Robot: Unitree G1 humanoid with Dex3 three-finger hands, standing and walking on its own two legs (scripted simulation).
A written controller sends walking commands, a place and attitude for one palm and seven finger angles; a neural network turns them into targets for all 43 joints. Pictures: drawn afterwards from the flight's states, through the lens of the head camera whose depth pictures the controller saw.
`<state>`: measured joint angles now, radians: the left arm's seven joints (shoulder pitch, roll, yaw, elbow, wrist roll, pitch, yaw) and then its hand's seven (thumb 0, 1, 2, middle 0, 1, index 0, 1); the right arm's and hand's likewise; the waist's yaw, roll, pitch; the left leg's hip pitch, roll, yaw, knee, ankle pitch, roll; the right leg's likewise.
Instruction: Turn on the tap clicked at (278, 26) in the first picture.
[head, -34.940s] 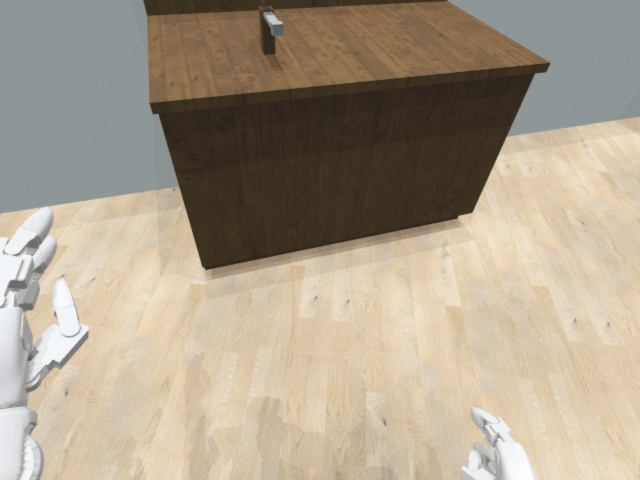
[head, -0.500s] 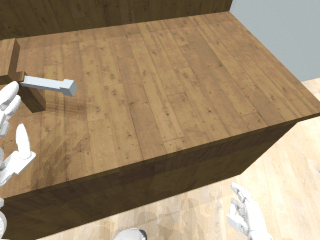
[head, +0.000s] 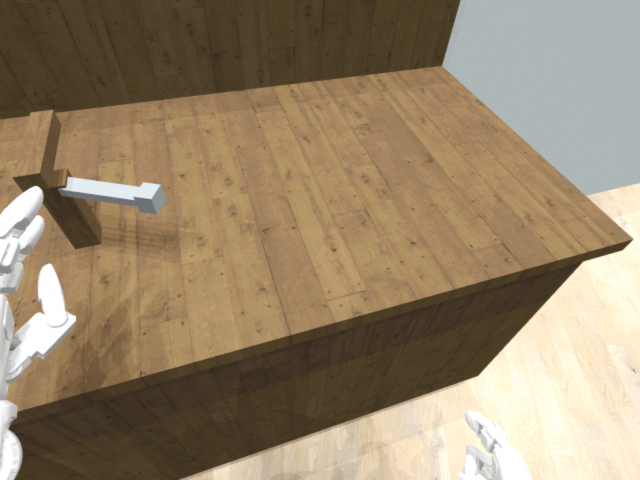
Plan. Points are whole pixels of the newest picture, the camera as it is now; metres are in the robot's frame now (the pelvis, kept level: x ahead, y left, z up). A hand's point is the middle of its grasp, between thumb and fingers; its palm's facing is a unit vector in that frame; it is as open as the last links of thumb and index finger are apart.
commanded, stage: come to a stop and stand still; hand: left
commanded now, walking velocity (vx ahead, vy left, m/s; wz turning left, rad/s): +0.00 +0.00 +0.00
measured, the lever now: (150, 198) +0.42 +0.26 +0.11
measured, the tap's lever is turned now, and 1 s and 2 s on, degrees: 63 63 63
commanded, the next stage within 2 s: look again from close up in 0.60 s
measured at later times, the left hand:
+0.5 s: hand (108, 273) +0.27 +0.23 +0.16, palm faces +0.35 -0.84 -0.41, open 7.5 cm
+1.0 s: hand (101, 296) +0.25 +0.24 +0.15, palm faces +0.28 -0.88 -0.39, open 7.5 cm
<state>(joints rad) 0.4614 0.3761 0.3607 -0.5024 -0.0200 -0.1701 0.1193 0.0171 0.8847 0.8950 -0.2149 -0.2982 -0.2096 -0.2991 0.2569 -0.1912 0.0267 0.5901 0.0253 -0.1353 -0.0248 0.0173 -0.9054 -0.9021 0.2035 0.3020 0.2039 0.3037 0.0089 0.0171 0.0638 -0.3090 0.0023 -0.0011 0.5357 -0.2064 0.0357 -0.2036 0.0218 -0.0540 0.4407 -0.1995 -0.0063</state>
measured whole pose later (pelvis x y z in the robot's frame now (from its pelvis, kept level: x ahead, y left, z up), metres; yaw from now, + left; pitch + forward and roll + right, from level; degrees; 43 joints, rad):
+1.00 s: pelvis +0.02 +0.01 +0.00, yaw -2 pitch -2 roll -1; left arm 0.46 0.37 0.33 -0.46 -0.05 -0.22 0.08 0.02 0.89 0.89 -0.21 -0.30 -0.21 -0.30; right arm 0.21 -0.20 0.01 0.56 0.01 -0.13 -0.02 0.02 -0.91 -0.90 0.20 0.30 0.20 0.30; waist 0.00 -0.02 0.07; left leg -0.26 -0.02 0.04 0.49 -0.21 0.05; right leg -0.18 0.00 -0.01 0.45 -0.23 0.01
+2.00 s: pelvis -0.02 +0.02 +0.00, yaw -4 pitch -2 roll +0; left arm 0.36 0.37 0.39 -0.38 -0.05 -0.31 0.08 0.02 0.89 0.90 -0.21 -0.30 -0.20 -0.30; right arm 0.26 -0.19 0.03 0.59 0.02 -0.19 0.02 0.02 -0.91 -0.90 0.20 0.30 0.20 0.30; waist 0.02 -0.02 0.06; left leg -0.24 -0.07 0.04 0.50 -0.24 0.08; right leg -0.29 -0.03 0.02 0.49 -0.18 0.02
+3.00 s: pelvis +0.00 +0.00 +0.01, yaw -2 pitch -2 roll -1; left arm 0.42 0.35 0.34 -0.45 -0.05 -0.20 0.11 0.02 0.89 0.90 -0.21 -0.30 -0.21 -0.30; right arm 0.21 -0.19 0.03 0.59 0.01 -0.12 -0.03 0.02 -0.91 -0.90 0.20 0.30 0.20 0.30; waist 0.03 -0.02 0.06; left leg -0.18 -0.03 -0.01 0.45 -0.24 0.04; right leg -0.19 0.01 -0.03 0.38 -0.16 0.00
